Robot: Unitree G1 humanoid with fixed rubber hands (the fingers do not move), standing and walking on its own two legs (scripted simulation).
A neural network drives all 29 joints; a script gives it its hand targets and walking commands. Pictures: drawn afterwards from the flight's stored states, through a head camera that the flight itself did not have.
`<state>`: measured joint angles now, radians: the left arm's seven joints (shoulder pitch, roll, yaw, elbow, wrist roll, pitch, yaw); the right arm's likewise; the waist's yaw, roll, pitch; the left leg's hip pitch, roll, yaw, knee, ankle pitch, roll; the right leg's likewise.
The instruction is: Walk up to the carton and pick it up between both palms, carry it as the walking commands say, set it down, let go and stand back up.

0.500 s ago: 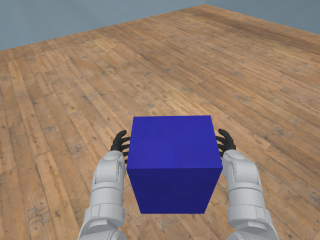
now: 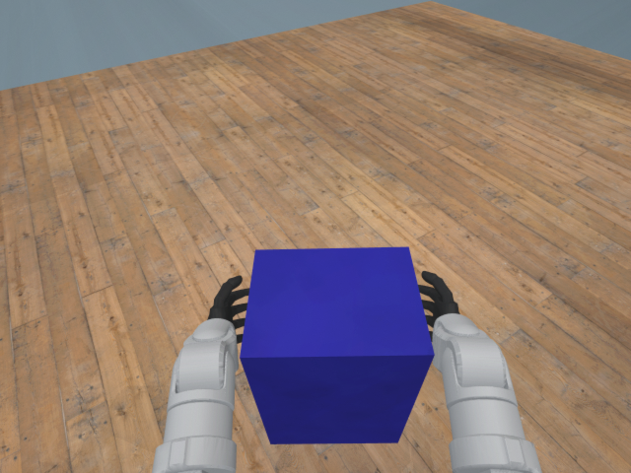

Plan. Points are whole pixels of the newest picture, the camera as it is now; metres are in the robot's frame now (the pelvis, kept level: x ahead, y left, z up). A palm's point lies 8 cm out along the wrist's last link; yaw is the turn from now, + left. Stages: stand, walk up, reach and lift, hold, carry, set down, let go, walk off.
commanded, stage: reach and lift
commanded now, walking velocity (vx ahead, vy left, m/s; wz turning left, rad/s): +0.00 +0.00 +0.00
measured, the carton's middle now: (333, 355) +0.28 +0.00 -0.03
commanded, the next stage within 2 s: hold in 0.54 s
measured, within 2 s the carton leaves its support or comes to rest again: neither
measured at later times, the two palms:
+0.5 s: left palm (225, 335) +0.28 +0.14 +0.04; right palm (453, 334) +0.27 -0.15 +0.04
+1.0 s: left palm (226, 334) +0.28 +0.14 +0.04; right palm (454, 334) +0.27 -0.15 +0.04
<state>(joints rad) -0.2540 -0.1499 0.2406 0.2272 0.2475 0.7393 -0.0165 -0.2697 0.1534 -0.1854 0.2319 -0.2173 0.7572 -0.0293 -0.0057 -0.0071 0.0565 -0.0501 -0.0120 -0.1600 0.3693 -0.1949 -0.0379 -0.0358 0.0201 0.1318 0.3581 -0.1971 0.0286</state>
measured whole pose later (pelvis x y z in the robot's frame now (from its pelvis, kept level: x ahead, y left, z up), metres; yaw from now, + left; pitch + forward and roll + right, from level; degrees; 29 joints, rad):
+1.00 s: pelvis -0.01 +0.00 +0.00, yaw -1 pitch -8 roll +0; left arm -0.26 -0.15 0.22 0.23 0.25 0.75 0.00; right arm -0.26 0.15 -0.20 0.23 -0.21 0.76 -0.02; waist 0.00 -0.02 0.04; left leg -0.07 -0.01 -0.14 0.41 -0.20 -0.04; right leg -0.07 0.02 0.14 0.42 -0.21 0.03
